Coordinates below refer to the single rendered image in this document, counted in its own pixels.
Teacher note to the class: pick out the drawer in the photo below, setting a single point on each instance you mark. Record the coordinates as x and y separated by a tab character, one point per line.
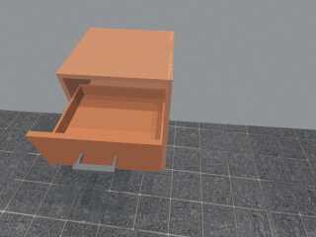
102	122

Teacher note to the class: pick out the handle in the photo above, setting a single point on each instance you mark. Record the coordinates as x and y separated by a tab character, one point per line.
94	168

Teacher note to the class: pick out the cabinet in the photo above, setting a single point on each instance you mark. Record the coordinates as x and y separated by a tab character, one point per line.
123	58

